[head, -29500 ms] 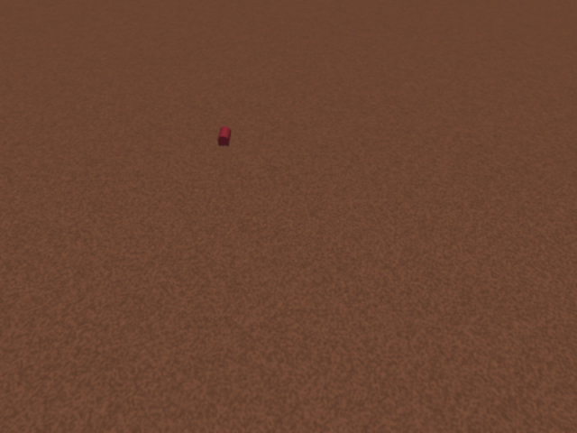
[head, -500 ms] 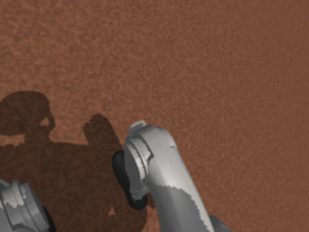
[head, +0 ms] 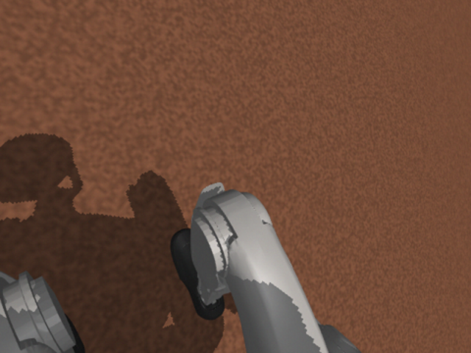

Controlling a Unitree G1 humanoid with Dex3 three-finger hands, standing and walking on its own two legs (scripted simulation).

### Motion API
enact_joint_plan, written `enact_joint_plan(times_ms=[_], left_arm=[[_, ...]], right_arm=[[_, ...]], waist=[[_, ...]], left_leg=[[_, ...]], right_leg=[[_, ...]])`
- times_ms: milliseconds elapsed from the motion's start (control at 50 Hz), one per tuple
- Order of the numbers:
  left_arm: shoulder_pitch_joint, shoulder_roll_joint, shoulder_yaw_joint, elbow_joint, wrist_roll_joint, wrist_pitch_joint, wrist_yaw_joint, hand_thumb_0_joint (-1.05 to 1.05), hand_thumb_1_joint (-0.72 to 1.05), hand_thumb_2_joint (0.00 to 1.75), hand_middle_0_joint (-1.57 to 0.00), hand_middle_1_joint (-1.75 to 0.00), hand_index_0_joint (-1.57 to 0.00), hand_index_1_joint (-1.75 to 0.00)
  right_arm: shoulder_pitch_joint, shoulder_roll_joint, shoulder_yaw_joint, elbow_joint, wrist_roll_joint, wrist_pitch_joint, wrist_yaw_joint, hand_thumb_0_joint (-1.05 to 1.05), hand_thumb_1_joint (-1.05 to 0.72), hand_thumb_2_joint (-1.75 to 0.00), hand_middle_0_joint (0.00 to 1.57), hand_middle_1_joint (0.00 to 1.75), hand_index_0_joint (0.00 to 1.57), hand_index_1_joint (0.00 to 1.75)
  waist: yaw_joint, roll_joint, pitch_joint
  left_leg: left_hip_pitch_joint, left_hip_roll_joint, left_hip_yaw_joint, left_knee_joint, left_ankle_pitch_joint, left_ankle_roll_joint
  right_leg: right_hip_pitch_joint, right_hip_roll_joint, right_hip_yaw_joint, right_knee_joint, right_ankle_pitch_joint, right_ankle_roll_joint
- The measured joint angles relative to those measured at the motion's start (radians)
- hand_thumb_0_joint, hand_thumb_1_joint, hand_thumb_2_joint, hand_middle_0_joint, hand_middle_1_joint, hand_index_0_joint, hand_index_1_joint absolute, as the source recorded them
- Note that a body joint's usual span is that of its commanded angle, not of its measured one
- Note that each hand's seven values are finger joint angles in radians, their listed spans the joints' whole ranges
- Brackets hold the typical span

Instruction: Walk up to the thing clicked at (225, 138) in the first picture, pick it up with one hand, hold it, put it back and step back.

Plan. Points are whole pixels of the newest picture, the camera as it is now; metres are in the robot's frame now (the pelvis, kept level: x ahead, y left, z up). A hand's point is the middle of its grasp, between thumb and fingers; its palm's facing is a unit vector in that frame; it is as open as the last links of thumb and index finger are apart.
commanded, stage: close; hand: left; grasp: from above
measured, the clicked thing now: out of the picture +0.49 +0.34 -0.27
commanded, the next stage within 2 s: settle in 0.28 s
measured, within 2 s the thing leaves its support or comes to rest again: leaves its support in 0.70 s
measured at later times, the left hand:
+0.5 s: hand out of the picture +0.48 +0.34 -0.25, palm faces -0.44 -0.14 -0.88, open 9.1 cm
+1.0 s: hand out of the picture +0.48 +0.37 -0.18, palm faces -0.42 -0.11 -0.90, open 9.1 cm
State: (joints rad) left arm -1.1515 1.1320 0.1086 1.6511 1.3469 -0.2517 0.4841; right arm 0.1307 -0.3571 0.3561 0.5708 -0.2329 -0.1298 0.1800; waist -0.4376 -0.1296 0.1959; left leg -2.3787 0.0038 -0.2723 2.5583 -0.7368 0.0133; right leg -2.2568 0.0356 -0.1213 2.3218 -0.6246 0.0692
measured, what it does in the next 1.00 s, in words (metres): stands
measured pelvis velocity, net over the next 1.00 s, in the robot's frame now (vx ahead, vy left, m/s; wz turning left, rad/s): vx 0.00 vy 0.00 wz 0.04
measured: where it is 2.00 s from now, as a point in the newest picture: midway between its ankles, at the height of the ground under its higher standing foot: (145, 330)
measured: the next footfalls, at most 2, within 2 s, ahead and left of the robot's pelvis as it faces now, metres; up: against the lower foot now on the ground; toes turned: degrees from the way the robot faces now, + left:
none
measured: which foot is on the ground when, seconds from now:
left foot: down 0.00-1.00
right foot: down 0.00-1.00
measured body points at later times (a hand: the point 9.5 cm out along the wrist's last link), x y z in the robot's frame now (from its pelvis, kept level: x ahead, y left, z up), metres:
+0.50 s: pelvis +0.00 +0.00 +0.00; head +0.30 +0.13 +0.31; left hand +0.50 +0.34 -0.20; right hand +0.04 -0.25 -0.05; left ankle +0.05 +0.12 -0.27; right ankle +0.13 -0.14 -0.27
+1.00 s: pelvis +0.00 +0.00 +0.02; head +0.27 +0.14 +0.35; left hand +0.49 +0.37 -0.13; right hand +0.08 -0.28 -0.03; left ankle +0.05 +0.12 -0.27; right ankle +0.13 -0.14 -0.27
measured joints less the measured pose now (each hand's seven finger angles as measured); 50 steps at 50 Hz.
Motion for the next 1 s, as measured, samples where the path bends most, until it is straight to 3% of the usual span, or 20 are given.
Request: enact_joint_plan(times_ms=[400, 560, 680, 840, 1000], left_arm=[[-0.009, 0.010, 0.007, 0.009, -0.009, -0.001, 0.005, -0.01, 0.22, 0.22, -0.79, -0.36, -0.79, -0.32], [0.004, 0.005, 0.029, -0.027, -0.012, 0.006, -0.027, -0.01, 0.21, 0.20, -0.82, -0.32, -0.82, -0.28], [0.034, -0.010, 0.060, -0.085, -0.012, 0.016, -0.058, -0.01, 0.21, 0.18, -0.84, -0.28, -0.84, -0.24], [0.092, -0.066, 0.071, -0.242, -0.038, 0.027, -0.117, -0.01, 0.22, 0.15, -0.86, -0.25, -0.86, -0.21], [0.109, -0.159, 0.001, -0.326, -0.076, 0.065, -0.219, -0.02, 0.22, 0.13, -0.88, -0.24, -0.87, -0.20]], right_arm=[[0.001, -0.001, 0.007, -0.006, 0.000, 0.002, -0.003, 0.00, -0.89, -0.89, 0.20, 0.30, 0.21, 0.30], [0.008, -0.005, -0.004, -0.010, 0.002, 0.010, -0.006, 0.00, -0.90, -0.90, 0.20, 0.30, 0.21, 0.30], [0.024, -0.013, -0.032, -0.018, 0.008, 0.018, -0.007, 0.00, -0.90, -0.90, 0.21, 0.30, 0.21, 0.30], [0.046, -0.022, -0.099, -0.013, 0.025, 0.039, 0.002, 0.00, -0.90, -0.90, 0.21, 0.30, 0.21, 0.30], [0.046, -0.019, -0.169, -0.008, 0.061, 0.078, 0.006, 0.00, -0.90, -0.89, 0.21, 0.30, 0.21, 0.30]], waist=[[-0.003, 0.006, 0.008], [0.002, 0.010, 0.011], [0.014, 0.018, 0.002], [0.053, 0.047, -0.045], [0.096, 0.096, -0.123]], left_leg=[[-0.006, 0.002, 0.003, -0.002, 0.004, -0.001], [-0.008, 0.002, 0.005, -0.004, 0.005, -0.003], [-0.009, -0.001, 0.007, -0.012, 0.005, -0.005], [-0.009, -0.011, 0.015, -0.035, 0.008, -0.008], [-0.006, -0.018, 0.049, -0.080, 0.025, 0.000]], right_leg=[[-0.009, -0.004, 0.001, 0.001, 0.005, 0.004], [-0.013, -0.006, 0.003, 0.002, 0.006, 0.004], [-0.014, -0.011, 0.003, -0.002, 0.003, -0.002], [-0.009, -0.028, 0.004, -0.016, -0.006, -0.013], [-0.005, -0.046, 0.025, -0.039, -0.012, -0.027]])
